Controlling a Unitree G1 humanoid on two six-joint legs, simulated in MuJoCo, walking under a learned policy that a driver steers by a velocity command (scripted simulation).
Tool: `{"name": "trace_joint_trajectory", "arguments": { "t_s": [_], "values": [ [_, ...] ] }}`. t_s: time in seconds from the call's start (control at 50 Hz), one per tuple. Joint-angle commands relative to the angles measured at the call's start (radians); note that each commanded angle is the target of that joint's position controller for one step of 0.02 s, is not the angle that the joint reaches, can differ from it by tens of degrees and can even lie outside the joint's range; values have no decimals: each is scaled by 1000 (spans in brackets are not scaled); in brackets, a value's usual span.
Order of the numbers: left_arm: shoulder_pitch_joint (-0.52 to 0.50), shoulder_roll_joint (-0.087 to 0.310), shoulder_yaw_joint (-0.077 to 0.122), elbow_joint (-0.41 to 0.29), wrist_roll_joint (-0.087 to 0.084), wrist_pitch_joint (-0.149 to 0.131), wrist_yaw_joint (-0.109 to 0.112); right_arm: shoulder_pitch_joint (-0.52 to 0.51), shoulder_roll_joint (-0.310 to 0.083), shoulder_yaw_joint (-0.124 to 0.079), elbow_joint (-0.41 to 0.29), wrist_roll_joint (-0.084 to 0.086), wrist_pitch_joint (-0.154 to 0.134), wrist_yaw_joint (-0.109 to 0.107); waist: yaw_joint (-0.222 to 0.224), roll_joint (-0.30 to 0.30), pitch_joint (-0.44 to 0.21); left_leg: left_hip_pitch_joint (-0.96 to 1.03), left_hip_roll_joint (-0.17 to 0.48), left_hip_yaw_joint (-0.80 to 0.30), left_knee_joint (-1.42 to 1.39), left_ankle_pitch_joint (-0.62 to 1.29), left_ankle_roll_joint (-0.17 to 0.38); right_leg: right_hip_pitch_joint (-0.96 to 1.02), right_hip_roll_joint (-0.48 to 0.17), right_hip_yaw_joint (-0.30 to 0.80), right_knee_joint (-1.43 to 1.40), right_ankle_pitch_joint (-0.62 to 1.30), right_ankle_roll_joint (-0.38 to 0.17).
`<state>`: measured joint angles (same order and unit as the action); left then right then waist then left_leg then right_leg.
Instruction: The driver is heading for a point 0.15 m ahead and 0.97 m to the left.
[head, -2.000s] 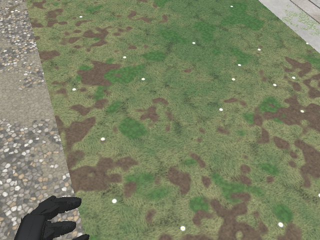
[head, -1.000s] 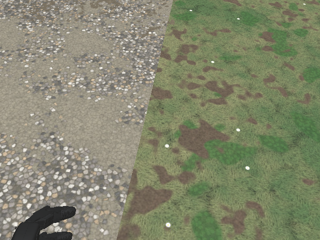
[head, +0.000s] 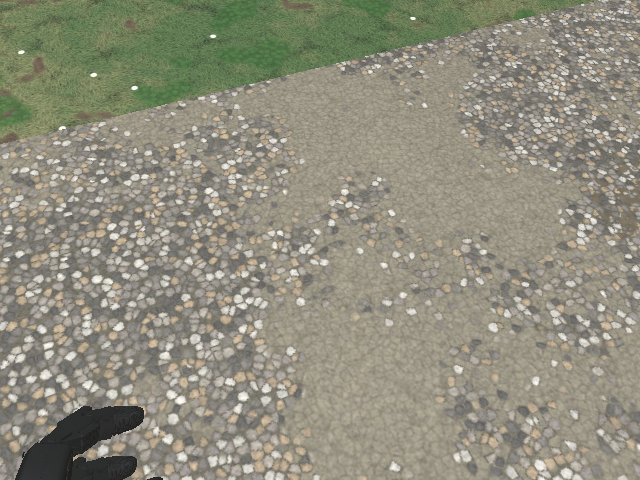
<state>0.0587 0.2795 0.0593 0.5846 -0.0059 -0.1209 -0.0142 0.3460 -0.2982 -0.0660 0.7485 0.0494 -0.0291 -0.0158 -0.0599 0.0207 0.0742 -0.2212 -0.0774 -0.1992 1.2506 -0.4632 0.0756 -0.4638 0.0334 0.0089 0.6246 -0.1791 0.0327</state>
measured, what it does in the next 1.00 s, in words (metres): walks ahead, turning left: left foot, then right foot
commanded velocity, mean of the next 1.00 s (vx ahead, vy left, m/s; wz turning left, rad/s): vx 1.00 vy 0.00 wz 1.00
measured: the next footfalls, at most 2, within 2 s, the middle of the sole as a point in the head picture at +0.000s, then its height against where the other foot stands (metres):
left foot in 0.40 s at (233, 450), level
right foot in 0.82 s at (209, 263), level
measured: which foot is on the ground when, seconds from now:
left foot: up 0.00-0.38, down 0.40-0.82, up 0.84-1.00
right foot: down 0.00-0.40, up 0.42-0.80, down 0.82-1.00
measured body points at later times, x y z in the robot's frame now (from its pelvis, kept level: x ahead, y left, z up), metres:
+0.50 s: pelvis +0.41 +0.08 -0.01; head +0.43 +0.10 +0.44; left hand +0.39 +0.37 -0.12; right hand +0.66 -0.11 -0.10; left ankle +0.46 +0.13 -0.71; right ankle +0.31 -0.15 -0.57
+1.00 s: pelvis +0.81 +0.26 +0.02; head +0.80 +0.30 +0.46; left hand +0.62 +0.50 -0.10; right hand +1.13 +0.23 -0.07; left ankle +0.70 +0.28 -0.60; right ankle +0.93 +0.19 -0.71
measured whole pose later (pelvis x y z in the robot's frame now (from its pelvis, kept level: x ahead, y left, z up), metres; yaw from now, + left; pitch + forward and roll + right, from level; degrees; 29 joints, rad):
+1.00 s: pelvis +0.81 +0.26 +0.02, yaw +59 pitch -1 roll -4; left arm 0.28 0.30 0.08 0.70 0.01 -0.09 0.00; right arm 0.23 -0.33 -0.07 0.67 0.05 -0.02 0.00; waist 0.03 0.03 0.07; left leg -0.54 0.05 -0.03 1.36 -0.36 0.07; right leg -0.22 0.01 -0.08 0.49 -0.26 0.03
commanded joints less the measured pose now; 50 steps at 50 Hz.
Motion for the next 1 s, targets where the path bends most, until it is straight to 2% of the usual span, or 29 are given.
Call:
{"name": "trace_joint_trajectory", "arguments": {
  "t_s": [0.02,0.04,0.1,0.14,0.18,0.26,0.32,0.34,0.38,0.4,0.42,0.44,0.46,0.48,0.5,0.56,0.62,0.66,0.76,0.78,0.8,0.82,0.84,0.86,0.88,0.9,0.92,0.96,1.0],
  "values": [
    [242,121,51,20,25,19,10,-131,-106,-7,-151,-32,-22,5,162,-55,-139,-551,148,68,158,127,-12,597,-335,495,-355,-300,-153],
    [222,107,44,42,35,15,13,-130,-85,-8,-160,-23,-17,15,124,-69,-96,-503,190,54,118,149,-6,501,-315,401,-367,-190,-153],
    [206,47,29,103,-1,4,3,-142,-25,2,-181,6,14,21,85,-99,-30,-534,251,75,65,133,8,422,-293,214,-412,-65,-149],
    [200,77,35,124,-5,2,4,-170,-9,11,-202,-4,18,29,70,-75,17,-597,270,83,36,210,-2,394,-309,126,-450,16,-157],
    [180,110,39,130,10,2,9,-198,-24,12,-210,-4,12,38,62,-60,55,-605,265,102,-42,332,-17,363,-286,9,-488,93,-150],
    [261,157,39,167,16,9,16,-351,-38,15,-245,-12,-6,68,116,3,113,-573,211,229,-287,511,8,427,-241,-178,-516,298,-101],
    [305,240,49,181,16,25,31,-384,-73,0,-263,-5,-18,91,84,-63,57,-363,81,378,-428,492,54,501,-239,-260,-403,968,-53],
    [307,276,56,181,12,37,40,-334,-100,-15,-258,1,-16,92,35,-119,16,-292,39,402,-428,429,66,538,-258,-266,-302,1210,-53],
    [221,307,66,141,5,55,42,17,-213,-78,-174,10,7,81,-163,-184,-157,119,-5,373,-439,320,129,437,-288,-241,111,1410,-82],
    [157,263,55,117,-9,46,41,249,-261,-109,-94,9,20,63,-260,-73,-210,470,39,248,-593,410,187,190,-198,-235,493,913,-56],
    [167,66,-2,76,25,6,30,217,-299,-105,-81,2,25,51,-132,297,-164,603,128,-7,-590,525,243,-131,17,-172,935,-336,-29],
    [279,59,-26,-12,-22,-45,15,122,-287,-79,-155,-36,-12,57,-12,327,-438,776,330,-629,-833,-11,474,-398,46,108,1073,-404,-41],
    [124,165,-10,-25,-38,-72,13,134,-204,-73,-164,-37,-33,57,-83,93,-364,677,334,-711,-994,-197,392,-422,-14,157,953,-280,-79],
    [72,156,-8,-42,-50,-76,15,94,-185,-64,-146,-42,-55,61,-20,-41,-182,479,321,-659,-1044,-158,347,-410,-39,148,826,-225,-84],
    [91,135,-12,-14,-28,-65,23,23,-161,-54,-148,-42,-71,63,42,-146,-116,309,283,-567,-1030,-57,313,-318,-85,159,735,-182,-69],
    [140,139,0,10,9,-19,16,-81,-114,-36,-147,-35,-71,39,128,-76,-6,6,155,-337,-1043,130,289,-163,-124,150,537,-140,1],
    [-52,73,-22,-59,34,-9,13,-50,-105,-32,-117,-20,-62,4,63,-54,63,-188,65,-177,-1052,275,250,-72,-91,62,238,63,47],
    [-138,25,-32,-92,28,-11,2,-27,-123,-42,-95,-18,-50,-5,11,-21,54,-283,23,-127,-1030,232,191,74,-43,24,38,262,53],
    [-184,121,18,-125,-33,-23,3,47,-113,-52,-45,3,-44,-10,-19,73,9,-43,90,-263,-892,202,134,126,-32,108,-134,253,47],
    [-137,144,33,-117,-37,-27,4,47,-112,-54,-39,-1,-36,-11,13,88,-21,14,106,-272,-826,314,120,164,-30,98,-134,197,33],
    [16,180,60,-88,-41,-28,9,28,-114,-53,-44,-17,-29,-6,103,96,-116,46,83,-245,-664,505,89,313,-23,74,-114,135,8],
    [273,199,73,-50,-44,-19,21,-31,-93,-37,-74,-48,-25,6,245,102,-291,-71,60,-197,-377,561,45,625,-103,107,-5,54,-23],
    [414,264,76,-18,1,-12,20,139,69,4,-100,-35,-27,13,168,-261,-512,-390,-57,-103,37,-44,-1,1032,-364,553,-82,-308,-159],
    [399,268,76,-5,9,-13,-9,175,17,26,-131,34,-33,10,137,-551,-569,-578,18,-37,242,-63,-10,1054,-498,1016,-312,-755,-229],
    [313,165,58,-40,6,-2,1,56,-72,7,-119,34,-24,3,179,-378,-377,-652,77,17,281,45,-22,913,-447,897,-361,-785,-197],
    [279,135,48,-21,10,14,10,-47,-115,-2,-132,6,-20,4,186,-207,-248,-646,106,63,265,92,-25,772,-402,703,-352,-592,-168],
    [270,134,46,4,24,24,14,-127,-109,-4,-152,-23,-22,8,177,-72,-160,-606,142,81,217,106,-20,636,-360,543,-345,-369,-154],
    [226,85,31,49,31,18,16,-156,-74,-7,-171,-13,-7,19,121,-77,-68,-526,208,72,131,124,-4,464,-300,335,-371,-151,-143],
    [210,52,22,89,1,11,9,-154,-26,4,-191,7,16,24,87,-121,-30,-551,253,78,88,103,0,412,-313,236,-404,-77,-155]
  ]
}}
